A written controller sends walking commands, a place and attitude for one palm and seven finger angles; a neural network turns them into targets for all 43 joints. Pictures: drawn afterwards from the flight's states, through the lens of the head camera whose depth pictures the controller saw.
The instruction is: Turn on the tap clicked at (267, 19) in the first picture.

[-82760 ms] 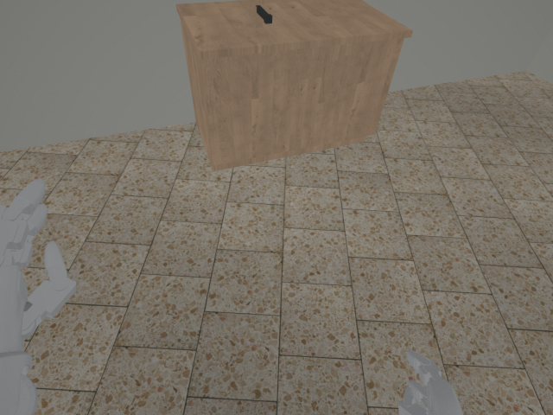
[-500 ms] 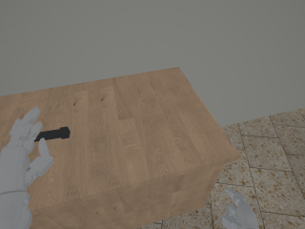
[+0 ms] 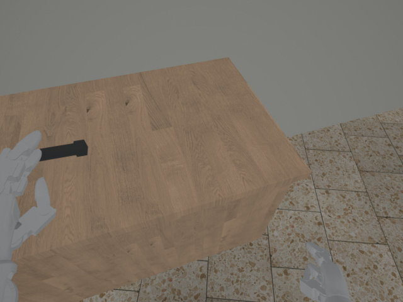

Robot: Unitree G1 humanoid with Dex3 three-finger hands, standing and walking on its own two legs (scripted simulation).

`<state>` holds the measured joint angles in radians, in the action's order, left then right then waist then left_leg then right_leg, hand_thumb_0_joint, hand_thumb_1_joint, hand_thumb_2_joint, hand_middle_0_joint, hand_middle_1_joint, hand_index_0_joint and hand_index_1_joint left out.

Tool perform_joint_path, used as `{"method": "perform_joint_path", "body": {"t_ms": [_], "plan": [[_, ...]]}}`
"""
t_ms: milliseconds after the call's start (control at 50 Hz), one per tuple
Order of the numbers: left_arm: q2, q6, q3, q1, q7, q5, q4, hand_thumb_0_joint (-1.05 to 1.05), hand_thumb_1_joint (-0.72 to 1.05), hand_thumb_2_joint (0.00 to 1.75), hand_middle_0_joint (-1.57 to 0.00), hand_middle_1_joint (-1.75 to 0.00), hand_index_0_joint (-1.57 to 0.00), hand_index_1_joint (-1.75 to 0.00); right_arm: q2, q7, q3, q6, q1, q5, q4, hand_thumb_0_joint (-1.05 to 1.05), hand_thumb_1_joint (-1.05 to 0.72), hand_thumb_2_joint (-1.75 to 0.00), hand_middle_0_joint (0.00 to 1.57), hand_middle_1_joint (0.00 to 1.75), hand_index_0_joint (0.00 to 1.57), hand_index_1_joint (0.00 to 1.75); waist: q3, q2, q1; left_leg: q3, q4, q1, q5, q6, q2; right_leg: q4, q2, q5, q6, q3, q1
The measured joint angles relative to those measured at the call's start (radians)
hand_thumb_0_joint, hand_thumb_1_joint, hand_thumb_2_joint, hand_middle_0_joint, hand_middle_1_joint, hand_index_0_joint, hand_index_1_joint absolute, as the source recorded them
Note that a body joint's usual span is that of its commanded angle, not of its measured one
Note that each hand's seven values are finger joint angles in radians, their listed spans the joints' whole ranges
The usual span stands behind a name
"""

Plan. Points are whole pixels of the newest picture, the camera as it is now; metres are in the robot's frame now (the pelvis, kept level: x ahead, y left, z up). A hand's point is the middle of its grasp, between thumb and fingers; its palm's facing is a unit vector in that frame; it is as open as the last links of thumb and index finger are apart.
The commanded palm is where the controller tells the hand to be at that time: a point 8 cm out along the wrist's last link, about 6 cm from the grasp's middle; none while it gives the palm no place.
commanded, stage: step back with the hand held close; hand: left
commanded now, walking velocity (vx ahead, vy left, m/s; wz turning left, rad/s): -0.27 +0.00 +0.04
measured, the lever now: (80, 148) +0.43 +0.34 +0.00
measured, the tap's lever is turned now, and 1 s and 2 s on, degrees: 86 86 86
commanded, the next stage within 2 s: stop stepping back and stand still in 1.02 s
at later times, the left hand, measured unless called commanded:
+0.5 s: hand (17, 237) +0.17 +0.26 +0.16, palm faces +0.39 -0.83 -0.41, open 7.5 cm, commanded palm +0.10 +0.30 +0.18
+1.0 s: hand (5, 301) +0.10 +0.23 +0.16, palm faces +0.35 -0.84 -0.42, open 7.4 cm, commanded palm +0.03 +0.26 +0.18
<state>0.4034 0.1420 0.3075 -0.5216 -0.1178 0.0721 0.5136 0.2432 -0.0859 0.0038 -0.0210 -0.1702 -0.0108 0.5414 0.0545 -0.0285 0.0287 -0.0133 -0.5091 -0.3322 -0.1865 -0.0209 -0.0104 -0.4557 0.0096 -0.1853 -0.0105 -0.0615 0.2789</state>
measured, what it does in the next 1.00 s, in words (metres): walks backwards: right foot, then left foot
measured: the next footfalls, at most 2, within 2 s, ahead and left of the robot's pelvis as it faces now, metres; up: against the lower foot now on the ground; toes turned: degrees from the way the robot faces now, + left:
right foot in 0.70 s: -0.09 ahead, -0.14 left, +0.00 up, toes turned +3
left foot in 0.96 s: -0.08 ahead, +0.07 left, +0.00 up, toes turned +3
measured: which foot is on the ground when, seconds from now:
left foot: down 0.00-0.76, up 0.78-0.94, down 0.96-1.00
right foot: down 0.00-0.46, up 0.48-0.68, down 0.70-0.96, up 0.98-1.00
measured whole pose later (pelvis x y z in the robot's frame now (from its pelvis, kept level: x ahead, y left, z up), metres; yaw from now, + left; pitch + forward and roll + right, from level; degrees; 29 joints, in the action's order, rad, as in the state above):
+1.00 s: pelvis -0.12 -0.02 +0.00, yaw +1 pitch +3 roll -1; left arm 0.44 0.21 0.40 -0.49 -0.13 0.07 0.56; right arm 0.21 -0.07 -0.01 -0.06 -0.14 -0.02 0.58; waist 0.03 0.05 -0.01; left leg -0.05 -0.54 -0.32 -0.24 -0.05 0.02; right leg -0.73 0.03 -0.39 0.00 0.04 0.39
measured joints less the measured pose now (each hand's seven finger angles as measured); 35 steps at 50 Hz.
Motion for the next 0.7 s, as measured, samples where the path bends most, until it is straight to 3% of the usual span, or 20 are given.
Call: {"method": "perform_joint_path", "body": {"t_ms": [160,240,360,460,540,640,700], "plan": [[0.000,0.052,0.065,0.017,-0.032,-0.019,0.024,0.01,0.89,0.90,-0.21,-0.30,-0.21,-0.31,-0.012,0.000,0.004,-0.048,-0.025,0.000,0.009,0.01,-0.91,-0.90,0.20,0.30,0.20,0.30,-0.002,-0.014,-0.004,0.016,-0.031,-0.061,0.020,-0.014,0.017,-0.047,0.003,-0.010,0.015,0.018,0.059],[-0.024,0.045,0.049,0.005,-0.031,-0.022,-0.002,0.01,0.89,0.90,-0.20,-0.30,-0.20,-0.31,-0.026,0.001,0.013,-0.054,-0.030,0.002,0.021,0.01,-0.90,-0.90,0.20,0.30,0.20,0.30,-0.014,-0.020,-0.002,0.015,-0.050,-0.072,0.009,-0.013,0.020,-0.060,0.006,0.008,0.009,0.029,0.069],[-0.042,0.024,0.008,0.037,-0.043,-0.023,0.011,0.01,0.89,0.90,-0.21,-0.30,-0.21,-0.31,-0.029,0.006,0.020,-0.058,-0.018,0.008,0.041,0.01,-0.90,-0.90,0.20,0.30,0.20,0.30,-0.009,0.002,-0.003,0.022,-0.123,-0.118,-0.109,0.000,0.017,-0.071,0.009,0.013,-0.001,0.020,0.090],[-0.010,0.033,0.021,0.050,-0.050,-0.021,0.072,0.01,0.88,0.90,-0.21,-0.30,-0.21,-0.31,-0.017,0.007,0.009,-0.054,0.004,0.009,0.034,0.01,-0.90,-0.90,0.20,0.30,0.20,0.30,0.017,0.022,-0.028,0.025,-0.123,-0.133,0.036,-0.016,0.012,-0.123,0.011,-0.004,0.010,0.012,0.116],[0.028,0.052,0.078,0.036,-0.043,-0.039,0.076,0.01,0.88,0.90,-0.21,-0.30,-0.21,-0.31,-0.037,0.007,-0.008,-0.065,-0.006,0.022,0.028,0.01,-0.91,-0.90,0.20,0.30,0.20,0.30,0.004,0.022,-0.041,0.039,-0.090,-0.138,0.039,-0.022,0.011,-0.279,0.041,-0.155,0.021,0.058,0.126],[0.025,0.067,0.119,0.004,-0.048,-0.018,0.075,0.01,0.88,0.90,-0.21,-0.30,-0.21,-0.31,-0.064,0.022,0.001,-0.089,-0.017,0.025,0.052,0.01,-0.91,-0.90,0.20,0.30,0.20,0.30,-0.046,0.026,-0.004,0.029,0.007,-0.152,0.106,-0.005,-0.009,-0.204,0.042,-0.240,0.017,0.090,0.013],[-0.005,0.058,0.092,0.025,-0.045,-0.015,0.057,0.01,0.89,0.90,-0.20,-0.30,-0.20,-0.31,-0.068,0.028,0.014,-0.102,0.009,0.027,0.063,0.01,-0.90,-0.90,0.20,0.30,0.20,0.30,-0.038,0.024,0.017,0.013,0.033,-0.169,0.140,0.008,-0.022,-0.040,0.031,-0.168,0.018,0.105,-0.068]]}}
